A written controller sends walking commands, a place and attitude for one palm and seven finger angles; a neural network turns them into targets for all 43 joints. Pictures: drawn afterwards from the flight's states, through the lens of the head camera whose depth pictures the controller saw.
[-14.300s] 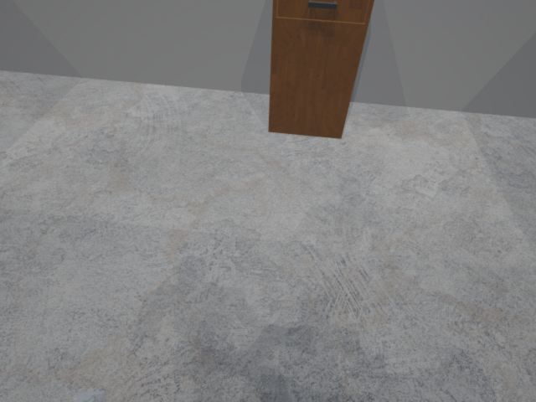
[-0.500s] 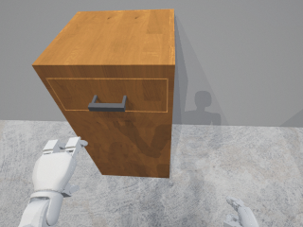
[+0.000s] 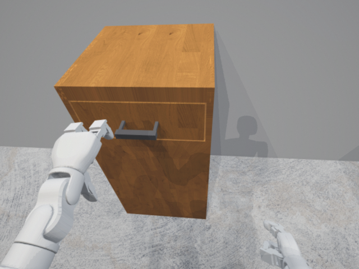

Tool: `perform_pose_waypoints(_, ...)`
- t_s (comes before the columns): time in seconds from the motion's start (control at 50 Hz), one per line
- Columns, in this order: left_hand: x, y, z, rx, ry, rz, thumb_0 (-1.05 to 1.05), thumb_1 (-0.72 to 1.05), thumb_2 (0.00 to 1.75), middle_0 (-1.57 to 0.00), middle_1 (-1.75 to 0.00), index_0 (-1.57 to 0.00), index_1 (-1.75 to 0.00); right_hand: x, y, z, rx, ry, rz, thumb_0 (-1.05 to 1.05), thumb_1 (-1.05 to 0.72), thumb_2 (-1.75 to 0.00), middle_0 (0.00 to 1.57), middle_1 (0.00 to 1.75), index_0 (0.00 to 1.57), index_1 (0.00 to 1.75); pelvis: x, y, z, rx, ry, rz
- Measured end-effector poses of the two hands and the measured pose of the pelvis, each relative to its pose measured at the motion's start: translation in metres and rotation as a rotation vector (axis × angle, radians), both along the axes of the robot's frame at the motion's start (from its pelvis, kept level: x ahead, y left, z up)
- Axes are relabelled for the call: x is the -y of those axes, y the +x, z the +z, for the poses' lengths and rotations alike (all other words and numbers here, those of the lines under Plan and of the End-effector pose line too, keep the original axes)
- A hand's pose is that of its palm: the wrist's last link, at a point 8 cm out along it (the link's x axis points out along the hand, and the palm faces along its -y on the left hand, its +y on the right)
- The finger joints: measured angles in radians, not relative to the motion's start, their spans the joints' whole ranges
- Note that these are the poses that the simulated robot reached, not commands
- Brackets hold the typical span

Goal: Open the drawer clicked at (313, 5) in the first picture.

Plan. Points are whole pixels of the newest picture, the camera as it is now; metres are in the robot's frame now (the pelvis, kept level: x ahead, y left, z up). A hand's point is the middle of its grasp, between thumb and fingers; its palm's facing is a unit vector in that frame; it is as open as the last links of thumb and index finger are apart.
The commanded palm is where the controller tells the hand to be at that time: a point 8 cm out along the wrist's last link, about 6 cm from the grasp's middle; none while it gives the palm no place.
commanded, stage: raise the hand with hooked fingers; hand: left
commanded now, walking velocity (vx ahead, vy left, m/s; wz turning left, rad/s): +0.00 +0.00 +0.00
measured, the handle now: (137, 129) +0.50 +0.21 +0.00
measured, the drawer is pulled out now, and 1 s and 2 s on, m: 0.00 0.00 0.00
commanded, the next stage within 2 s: move the hooked fingers above the handle in 0.44 s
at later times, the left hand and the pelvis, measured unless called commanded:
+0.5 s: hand (83, 160) +0.30 +0.25 +0.11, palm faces +0.09 -0.08 -0.99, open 13.8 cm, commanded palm +0.27 +0.25 +0.17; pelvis -0.01 +0.01 +0.00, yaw +0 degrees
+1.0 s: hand (100, 152) +0.34 +0.24 +0.09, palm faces +0.02 -0.08 -1.00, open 13.8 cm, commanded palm +0.32 +0.24 +0.15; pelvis -0.01 +0.01 +0.00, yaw +0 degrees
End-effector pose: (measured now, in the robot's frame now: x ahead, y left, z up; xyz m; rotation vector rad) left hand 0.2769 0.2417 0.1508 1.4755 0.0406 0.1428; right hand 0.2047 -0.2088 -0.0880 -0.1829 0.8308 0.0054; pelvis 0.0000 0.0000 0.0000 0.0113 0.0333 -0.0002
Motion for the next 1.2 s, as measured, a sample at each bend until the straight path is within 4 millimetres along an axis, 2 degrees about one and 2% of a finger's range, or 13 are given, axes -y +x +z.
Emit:
perform_pose_waypoints(0.14, -0.006, 0.010, 0.013, -0.012, -0.001, -0.029, 0.00, -0.49, 0.30, -0.32, -1.20, -0.32, -1.20, -0.003, -0.014, -0.005, -0.043, 0.002, -0.002, 0.01, -0.91, -0.90, 0.20, 0.30, 0.20, 0.30, -0.003, -0.003, 0.002, 0.005, -0.004, 0.003)
perform_pose_waypoints(0.36, -0.006, -0.004, 0.000, -0.023, -0.001, -0.094, 0.00, -0.49, 0.30, -0.32, -1.20, -0.32, -1.20, 0.007, -0.041, -0.014, -0.108, -0.028, -0.027, 0.01, -0.91, -0.90, 0.20, 0.30, 0.20, 0.30, -0.010, -0.009, 0.002, -0.005, -0.008, 0.002)
perform_pose_waypoints(0.5, -0.015, -0.005, 0.007, 0.020, 0.008, -0.047, 0.00, -0.49, 0.30, -0.32, -1.20, -0.32, -1.20, 0.003, -0.043, -0.016, -0.111, -0.015, -0.033, 0.01, -0.91, -0.90, 0.20, 0.30, 0.20, 0.30, -0.012, -0.013, 0.002, -0.002, -0.009, 0.005)
perform_pose_waypoints(0.62, -0.013, -0.003, 0.001, -0.027, -0.004, -0.035, 0.00, -0.49, 0.30, -0.32, -1.20, -0.32, -1.20, -0.004, -0.038, -0.012, -0.081, -0.004, -0.022, 0.01, -0.91, -0.90, 0.20, 0.30, 0.20, 0.30, -0.012, -0.014, 0.002, 0.004, -0.009, 0.010)
perform_pose_waypoints(0.76, 0.004, 0.010, -0.006, -0.030, 0.004, -0.109, 0.00, -0.49, 0.30, -0.32, -1.20, -0.32, -1.20, -0.006, -0.036, -0.010, -0.068, -0.014, -0.014, 0.01, -0.91, -0.90, 0.20, 0.30, 0.20, 0.30, -0.011, -0.016, 0.001, -0.003, -0.010, 0.012)
perform_pose_waypoints(0.86, 0.006, 0.023, -0.005, -0.005, 0.008, -0.099, 0.00, -0.49, 0.30, -0.32, -1.20, -0.32, -1.20, -0.002, -0.041, -0.013, -0.086, -0.010, -0.033, 0.01, -0.91, -0.90, 0.20, 0.30, 0.20, 0.30, -0.010, -0.015, 0.000, -0.014, -0.008, 0.005)
perform_pose_waypoints(0.98, 0.003, 0.037, -0.011, -0.040, 0.012, -0.056, 0.00, -0.49, 0.30, -0.32, -1.20, -0.32, -1.20, 0.009, -0.052, -0.018, -0.124, -0.020, -0.064, 0.01, -0.91, -0.90, 0.20, 0.30, 0.20, 0.30, -0.007, -0.011, -0.001, -0.030, -0.006, 0.000)
perform_pose_waypoints(1.2, 0.014, 0.059, -0.026, -0.068, 0.020, -0.102, 0.00, -0.49, 0.30, -0.32, -1.20, -0.32, -1.20, 0.030, -0.067, -0.027, -0.182, -0.057, -0.119, 0.01, -0.91, -0.90, 0.20, 0.30, 0.20, 0.30, -0.002, -0.005, -0.004, -0.061, -0.005, 0.001)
